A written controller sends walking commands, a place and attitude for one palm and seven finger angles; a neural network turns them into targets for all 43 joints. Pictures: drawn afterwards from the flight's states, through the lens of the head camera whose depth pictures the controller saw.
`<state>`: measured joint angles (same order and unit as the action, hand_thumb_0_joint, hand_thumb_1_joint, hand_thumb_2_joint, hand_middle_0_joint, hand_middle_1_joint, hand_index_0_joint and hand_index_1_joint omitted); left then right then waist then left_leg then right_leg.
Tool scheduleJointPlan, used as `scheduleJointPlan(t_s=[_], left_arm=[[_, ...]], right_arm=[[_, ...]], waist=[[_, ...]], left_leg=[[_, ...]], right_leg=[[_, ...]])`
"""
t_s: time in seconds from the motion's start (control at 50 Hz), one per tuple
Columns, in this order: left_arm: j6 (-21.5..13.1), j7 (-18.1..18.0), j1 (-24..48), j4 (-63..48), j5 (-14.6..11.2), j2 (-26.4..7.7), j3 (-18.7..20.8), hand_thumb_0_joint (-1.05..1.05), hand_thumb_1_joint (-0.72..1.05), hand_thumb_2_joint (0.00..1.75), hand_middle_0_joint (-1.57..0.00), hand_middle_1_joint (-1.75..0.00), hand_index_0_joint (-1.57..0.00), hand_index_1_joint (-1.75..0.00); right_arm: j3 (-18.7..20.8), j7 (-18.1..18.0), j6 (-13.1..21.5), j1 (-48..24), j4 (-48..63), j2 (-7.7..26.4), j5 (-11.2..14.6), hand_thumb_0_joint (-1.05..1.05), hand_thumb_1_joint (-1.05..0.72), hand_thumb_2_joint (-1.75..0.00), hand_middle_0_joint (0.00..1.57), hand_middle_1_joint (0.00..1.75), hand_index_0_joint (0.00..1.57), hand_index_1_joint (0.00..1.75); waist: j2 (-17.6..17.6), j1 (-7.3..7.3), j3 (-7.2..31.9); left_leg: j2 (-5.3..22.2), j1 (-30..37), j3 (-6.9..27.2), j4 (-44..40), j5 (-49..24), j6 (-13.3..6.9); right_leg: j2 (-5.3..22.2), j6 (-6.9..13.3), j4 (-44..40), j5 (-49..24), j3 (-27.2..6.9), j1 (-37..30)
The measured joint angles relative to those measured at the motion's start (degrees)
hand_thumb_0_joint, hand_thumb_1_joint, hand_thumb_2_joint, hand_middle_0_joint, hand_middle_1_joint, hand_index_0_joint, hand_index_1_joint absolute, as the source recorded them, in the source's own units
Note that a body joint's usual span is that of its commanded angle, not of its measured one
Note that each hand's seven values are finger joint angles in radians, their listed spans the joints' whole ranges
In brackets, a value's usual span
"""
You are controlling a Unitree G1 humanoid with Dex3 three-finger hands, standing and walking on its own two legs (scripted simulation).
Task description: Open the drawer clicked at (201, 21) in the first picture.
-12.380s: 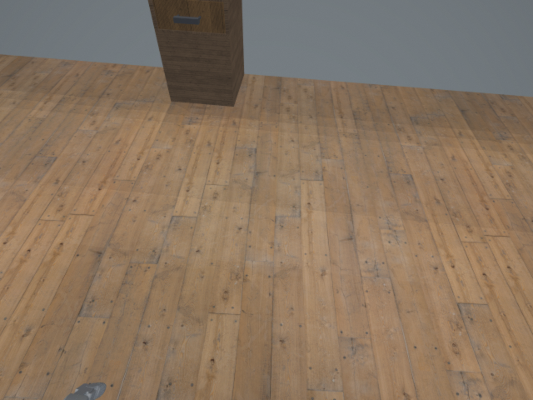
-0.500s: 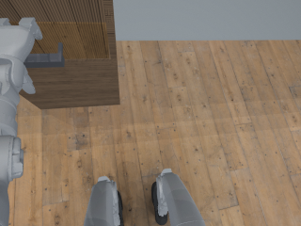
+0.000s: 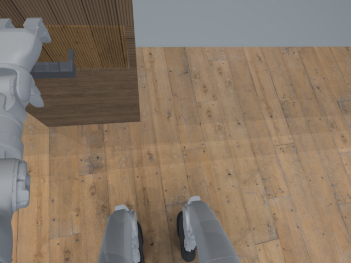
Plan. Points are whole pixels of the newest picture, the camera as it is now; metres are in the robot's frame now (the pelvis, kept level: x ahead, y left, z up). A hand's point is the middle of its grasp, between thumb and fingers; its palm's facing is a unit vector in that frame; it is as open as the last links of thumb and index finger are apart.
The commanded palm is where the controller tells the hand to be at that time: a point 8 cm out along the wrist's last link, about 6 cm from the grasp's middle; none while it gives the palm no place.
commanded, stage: lower the fingers behind the handle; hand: left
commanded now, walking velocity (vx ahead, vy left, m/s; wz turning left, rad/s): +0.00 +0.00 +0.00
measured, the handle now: (44, 61) +0.60 +0.27 -0.08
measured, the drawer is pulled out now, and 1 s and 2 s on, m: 0.00 0.00 0.00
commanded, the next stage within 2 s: close the thumb around the handle in 1.56 s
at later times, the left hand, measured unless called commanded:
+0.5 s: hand (38, 76) +0.54 +0.27 -0.05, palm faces -0.08 -0.01 -1.00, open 13.9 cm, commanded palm +0.55 +0.23 +0.00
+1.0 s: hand (46, 83) +0.54 +0.27 -0.09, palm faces -0.07 -0.02 -1.00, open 13.9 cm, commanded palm +0.55 +0.23 -0.04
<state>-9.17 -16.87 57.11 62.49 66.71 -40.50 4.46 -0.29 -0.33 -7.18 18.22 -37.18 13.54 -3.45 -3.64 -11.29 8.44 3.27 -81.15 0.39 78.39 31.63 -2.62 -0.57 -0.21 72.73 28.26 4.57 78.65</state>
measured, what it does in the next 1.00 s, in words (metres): lowers itself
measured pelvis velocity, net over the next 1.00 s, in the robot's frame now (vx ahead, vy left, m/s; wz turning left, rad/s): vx -0.01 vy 0.00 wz -0.03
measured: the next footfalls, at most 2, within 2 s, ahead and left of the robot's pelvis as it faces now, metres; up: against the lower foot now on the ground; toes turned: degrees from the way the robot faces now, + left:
none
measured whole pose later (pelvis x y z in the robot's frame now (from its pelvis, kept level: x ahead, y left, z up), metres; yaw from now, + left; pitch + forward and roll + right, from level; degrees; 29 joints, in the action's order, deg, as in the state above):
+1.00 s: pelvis -0.01 +0.00 -0.05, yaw -1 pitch +38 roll -7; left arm -11.1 -18.3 57.6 61.7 68.4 -42.8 7.4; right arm -1.2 0.4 -7.0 16.0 -36.3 13.7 -4.3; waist -3.7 -11.9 8.6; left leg 3.8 -94.0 1.1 90.9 35.2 -2.6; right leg -0.8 0.1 85.2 31.7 5.0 91.7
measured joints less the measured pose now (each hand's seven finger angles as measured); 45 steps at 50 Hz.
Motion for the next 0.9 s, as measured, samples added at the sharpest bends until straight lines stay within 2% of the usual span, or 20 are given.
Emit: scheduleJointPlan(t_s=[0.08,0.2,0.28,0.4,0.58,0.76,0.9], left_arm=[[0.4,0.3,0.7,1.9,-0.1,0.4,-1.0,0.00,-0.49,0.30,-0.31,-1.20,-0.31,-1.20],[-1.3,0.3,0.6,3.1,0.6,-0.2,-0.4,0.00,-0.49,0.30,-0.31,-1.20,-0.31,-1.20],[-2.3,-1.0,0.0,1.7,1.1,-0.4,0.9,0.00,-0.49,0.30,-0.31,-1.20,-0.31,-1.20],[-1.0,-2.6,0.3,1.3,1.7,-1.0,2.0,0.00,-0.49,0.30,-0.31,-1.20,-0.32,-1.20],[-0.5,-0.9,0.1,0.4,0.8,-0.7,0.8,0.00,-0.49,0.30,-0.31,-1.20,-0.32,-1.20],[-1.8,-1.3,1.7,2.0,1.6,-2.0,1.1,0.00,-0.49,0.30,-0.31,-1.20,-0.32,-1.20],[-1.5,-1.3,1.3,0.5,1.8,-2.2,2.1,0.00,-0.49,0.30,-0.31,-1.20,-0.31,-1.20]], right_arm=[[-0.2,0.0,0.0,0.2,0.0,-0.1,0.0,0.00,-0.90,-0.90,0.21,0.30,0.20,0.30],[-0.5,-0.2,0.2,0.3,0.7,0.3,-0.3,0.00,-0.90,-0.90,0.21,0.30,0.20,0.30],[-0.1,0.0,0.1,0.3,1.0,0.6,-0.6,0.00,-0.90,-0.90,0.21,0.30,0.20,0.30],[-0.2,0.5,-0.1,-0.6,0.8,0.8,-0.7,0.00,-0.90,-0.90,0.21,0.30,0.20,0.30],[-0.3,0.5,0.2,-1.5,0.0,0.0,-0.4,0.00,-0.90,-0.90,0.21,0.30,0.20,0.30],[-0.8,0.3,0.6,-1.9,1.2,0.3,-0.7,0.00,-0.90,-0.90,0.21,0.30,0.20,0.30],[-0.8,0.6,0.3,-2.1,1.4,0.4,-0.8,0.00,-0.90,-0.90,0.21,0.30,0.20,0.30]], waist=[[-0.1,-0.12,0.3],[-0.1,-0.91,0.7],[-0.1,-0.90,0.8],[-0.1,-0.76,0.4],[0.0,0.21,0.4],[0.0,-0.79,0.8],[-0.1,-0.72,0.3]], left_leg=[[0.0,0.4,0.0,-0.4,-0.1,0.0],[0.1,-1.0,-0.1,1.1,0.5,0.0],[0.3,-2.9,-0.1,2.9,1.1,0.0],[0.4,-5.6,0.0,5.2,1.7,0.0],[0.2,-6.7,0.3,6.3,1.9,0.1],[0.3,-9.5,0.8,9.2,2.7,0.1],[0.4,-11.9,0.7,11.5,3.3,0.0]], right_leg=[[0.0,0.0,-0.3,-0.1,0.0,-0.4],[-0.1,0.0,1.2,0.4,-0.1,1.2],[-0.2,0.1,3.0,1.0,-0.2,3.1],[-0.2,0.1,5.4,1.6,-0.2,6.0],[-0.1,0.2,6.5,1.9,0.2,6.9],[-0.1,0.4,9.3,2.8,0.6,9.5],[-0.2,0.3,11.5,3.2,0.4,12.0]])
